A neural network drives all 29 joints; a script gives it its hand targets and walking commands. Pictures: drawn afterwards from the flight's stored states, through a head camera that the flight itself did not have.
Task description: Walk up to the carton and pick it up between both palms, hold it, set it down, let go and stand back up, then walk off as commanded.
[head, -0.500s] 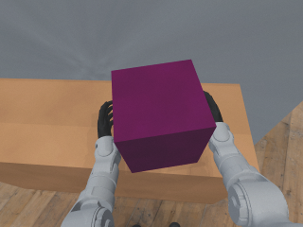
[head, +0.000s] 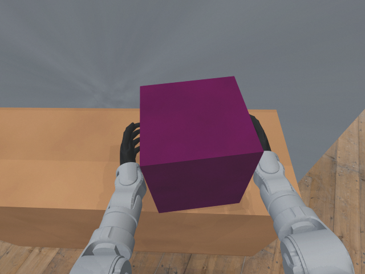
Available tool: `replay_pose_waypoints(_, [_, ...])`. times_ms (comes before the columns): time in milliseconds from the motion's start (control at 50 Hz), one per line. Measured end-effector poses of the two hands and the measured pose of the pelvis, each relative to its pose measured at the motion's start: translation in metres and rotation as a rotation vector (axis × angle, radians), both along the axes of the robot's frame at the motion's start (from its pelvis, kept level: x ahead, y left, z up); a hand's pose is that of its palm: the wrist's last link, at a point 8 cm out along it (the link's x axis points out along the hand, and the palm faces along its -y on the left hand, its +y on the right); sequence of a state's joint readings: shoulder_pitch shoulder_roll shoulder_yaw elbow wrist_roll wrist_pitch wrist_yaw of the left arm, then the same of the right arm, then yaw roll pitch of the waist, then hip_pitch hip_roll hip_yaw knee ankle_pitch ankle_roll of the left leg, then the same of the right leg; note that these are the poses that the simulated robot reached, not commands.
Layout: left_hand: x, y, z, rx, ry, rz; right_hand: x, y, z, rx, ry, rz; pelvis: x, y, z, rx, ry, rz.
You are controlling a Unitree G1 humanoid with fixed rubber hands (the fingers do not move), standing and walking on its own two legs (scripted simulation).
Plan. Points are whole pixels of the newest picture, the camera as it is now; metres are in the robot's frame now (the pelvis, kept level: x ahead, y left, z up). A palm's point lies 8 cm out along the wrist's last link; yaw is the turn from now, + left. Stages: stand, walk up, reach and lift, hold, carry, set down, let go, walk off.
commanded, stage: reach and lift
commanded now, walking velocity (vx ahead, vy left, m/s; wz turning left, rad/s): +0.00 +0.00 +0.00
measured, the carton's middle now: (193, 149) +0.39 +0.03 +0.02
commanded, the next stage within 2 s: none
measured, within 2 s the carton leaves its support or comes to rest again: neither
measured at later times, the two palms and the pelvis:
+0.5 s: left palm (112, 132) +0.36 +0.19 +0.12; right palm (265, 129) +0.38 -0.11 +0.13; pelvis +0.00 +0.01 +0.01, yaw +3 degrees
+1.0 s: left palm (110, 114) +0.37 +0.19 +0.16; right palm (268, 132) +0.37 -0.11 +0.14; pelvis -0.01 +0.05 +0.01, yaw -1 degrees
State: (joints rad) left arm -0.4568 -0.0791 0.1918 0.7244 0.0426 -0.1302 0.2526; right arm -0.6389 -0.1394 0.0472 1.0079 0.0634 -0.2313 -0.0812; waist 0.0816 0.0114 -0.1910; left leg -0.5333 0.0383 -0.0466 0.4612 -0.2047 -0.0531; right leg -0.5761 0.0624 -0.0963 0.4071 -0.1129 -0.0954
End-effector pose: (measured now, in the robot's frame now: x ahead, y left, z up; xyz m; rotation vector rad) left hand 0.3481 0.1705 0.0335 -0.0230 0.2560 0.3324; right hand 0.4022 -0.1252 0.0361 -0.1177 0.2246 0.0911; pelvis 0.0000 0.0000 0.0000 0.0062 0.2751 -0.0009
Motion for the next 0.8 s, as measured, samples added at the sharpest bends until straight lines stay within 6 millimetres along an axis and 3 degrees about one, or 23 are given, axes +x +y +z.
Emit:
replay_pose_waypoints(220, [0.008,0.007,0.048,0.021,-0.022,-0.024,0.004,0.007,0.055,0.050,-0.014,-0.036,0.006,-0.006,0.003,0.003,-0.133,0.030])
replay_pose_waypoints(360, [0.010,0.015,0.075,0.033,-0.035,-0.070,-0.005,0.013,0.085,0.061,-0.029,-0.087,0.005,-0.005,0.007,0.005,-0.232,0.049])
replay_pose_waypoints(620, [0.008,0.015,0.094,0.049,0.007,-0.167,-0.035,0.011,0.093,0.105,0.012,-0.192,-0.009,0.019,0.010,-0.005,-0.307,0.032])
replay_pose_waypoints(800, [0.016,0.014,0.111,0.079,0.020,-0.205,-0.040,0.010,0.095,0.147,0.024,-0.233,-0.017,0.038,0.010,-0.013,-0.287,0.000])
